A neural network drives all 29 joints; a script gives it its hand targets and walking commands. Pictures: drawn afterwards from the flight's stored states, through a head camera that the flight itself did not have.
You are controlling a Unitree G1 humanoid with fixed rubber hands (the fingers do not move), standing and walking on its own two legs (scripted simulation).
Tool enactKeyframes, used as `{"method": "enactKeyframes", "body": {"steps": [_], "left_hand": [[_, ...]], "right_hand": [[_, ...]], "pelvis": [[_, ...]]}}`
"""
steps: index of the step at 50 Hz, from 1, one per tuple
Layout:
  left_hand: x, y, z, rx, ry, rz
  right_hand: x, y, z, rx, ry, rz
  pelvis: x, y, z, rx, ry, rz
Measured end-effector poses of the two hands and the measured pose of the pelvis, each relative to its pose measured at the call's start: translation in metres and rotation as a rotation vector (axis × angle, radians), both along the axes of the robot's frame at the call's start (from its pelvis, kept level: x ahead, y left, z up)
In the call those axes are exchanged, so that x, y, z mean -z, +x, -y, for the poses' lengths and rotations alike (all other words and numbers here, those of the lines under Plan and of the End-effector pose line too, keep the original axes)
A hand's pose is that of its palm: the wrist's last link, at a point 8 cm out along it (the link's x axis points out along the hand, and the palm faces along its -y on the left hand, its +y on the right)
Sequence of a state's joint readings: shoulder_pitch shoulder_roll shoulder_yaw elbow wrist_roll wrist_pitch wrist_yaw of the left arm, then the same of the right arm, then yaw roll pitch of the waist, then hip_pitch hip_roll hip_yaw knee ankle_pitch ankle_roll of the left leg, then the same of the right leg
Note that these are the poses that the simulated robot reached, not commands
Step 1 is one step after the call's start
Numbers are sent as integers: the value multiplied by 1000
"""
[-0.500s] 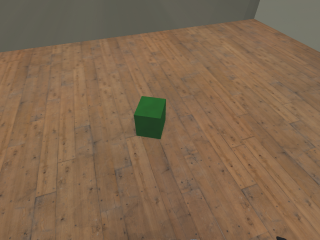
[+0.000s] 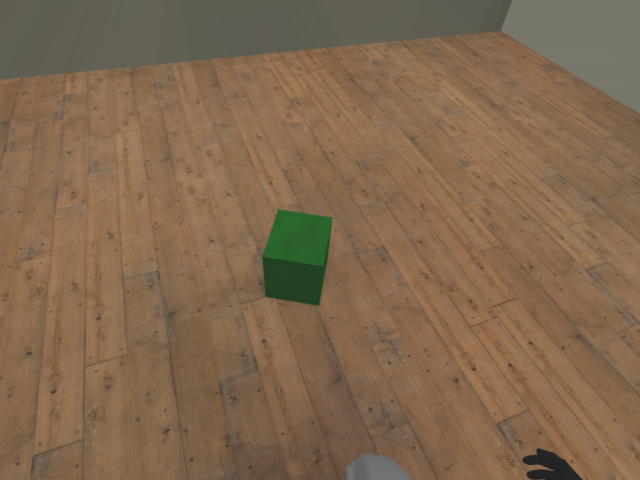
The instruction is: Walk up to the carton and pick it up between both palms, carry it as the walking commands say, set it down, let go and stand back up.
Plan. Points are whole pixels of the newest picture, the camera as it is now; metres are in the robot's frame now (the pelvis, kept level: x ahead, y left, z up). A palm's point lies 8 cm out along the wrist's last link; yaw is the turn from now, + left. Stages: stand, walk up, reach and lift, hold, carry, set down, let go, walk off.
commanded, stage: walk up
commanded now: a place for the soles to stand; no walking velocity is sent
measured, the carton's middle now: (298, 257) +0.95 +0.00 -0.61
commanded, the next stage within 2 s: none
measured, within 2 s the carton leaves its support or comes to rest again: neither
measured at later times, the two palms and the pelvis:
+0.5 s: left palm (27, 410) +0.26 +0.38 -0.09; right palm (486, 353) +0.31 -0.26 -0.06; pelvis +0.20 +0.05 -0.01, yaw +0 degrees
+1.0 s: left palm (109, 269) +0.48 +0.33 -0.06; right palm (476, 275) +0.46 -0.30 -0.07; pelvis +0.36 +0.02 +0.00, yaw +1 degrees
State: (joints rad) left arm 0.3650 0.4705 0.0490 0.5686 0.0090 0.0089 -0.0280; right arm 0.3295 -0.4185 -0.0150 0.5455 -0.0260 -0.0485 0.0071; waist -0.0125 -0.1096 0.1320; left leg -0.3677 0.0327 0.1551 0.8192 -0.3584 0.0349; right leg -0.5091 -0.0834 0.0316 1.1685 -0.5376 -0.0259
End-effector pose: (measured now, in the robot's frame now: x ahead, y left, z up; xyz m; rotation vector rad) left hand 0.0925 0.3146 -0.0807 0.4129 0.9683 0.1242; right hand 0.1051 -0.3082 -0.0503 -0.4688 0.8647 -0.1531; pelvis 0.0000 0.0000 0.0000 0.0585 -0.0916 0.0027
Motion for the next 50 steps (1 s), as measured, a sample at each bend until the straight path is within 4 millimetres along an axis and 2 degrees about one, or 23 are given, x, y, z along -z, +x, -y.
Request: {"method": "enactKeyframes", "body": {"steps": [5,7,9,12,17,21,25,28,33,37,41,44,50], "left_hand": [[-22,85,20,117,4,101],[-28,109,20,134,30,154],[-34,126,15,118,55,192],[-39,136,2,68,81,195],[-35,133,-28,2,85,105],[-12,141,-58,-50,66,36],[8,168,-70,-71,46,-45],[8,204,-64,-30,31,-45],[-8,278,-40,65,4,16],[-22,335,-18,126,3,77],[-28,378,-5,139,31,149],[-32,391,-5,93,46,181],[-21,383,-19,7,48,79]], "right_hand": [[13,-11,21,90,7,-89],[24,-8,26,128,19,-126],[29,4,24,144,33,-156],[28,41,13,113,53,-145],[17,119,-19,24,78,-88],[15,177,-42,-41,51,-37],[11,209,-49,-9,3,20],[3,218,-48,15,-12,28],[1,216,-34,66,-27,-32],[10,216,-14,115,-20,-102],[28,233,1,156,8,-158],[30,267,2,134,20,-167],[16,359,-13,38,29,-78]], "pelvis": [[-1,40,3,30,-26,2],[4,57,6,25,-51,0],[5,73,5,19,-57,5],[2,95,-2,5,-70,17],[-6,133,-21,-19,-71,17],[6,170,-42,-29,-62,2],[13,198,-50,-1,-13,0],[8,218,-51,18,4,2],[-2,252,-46,44,-1,0],[-3,282,-35,61,-12,0],[6,314,-19,47,-43,-1],[5,332,-15,30,-41,11],[-2,362,-18,-5,-49,8]]}}
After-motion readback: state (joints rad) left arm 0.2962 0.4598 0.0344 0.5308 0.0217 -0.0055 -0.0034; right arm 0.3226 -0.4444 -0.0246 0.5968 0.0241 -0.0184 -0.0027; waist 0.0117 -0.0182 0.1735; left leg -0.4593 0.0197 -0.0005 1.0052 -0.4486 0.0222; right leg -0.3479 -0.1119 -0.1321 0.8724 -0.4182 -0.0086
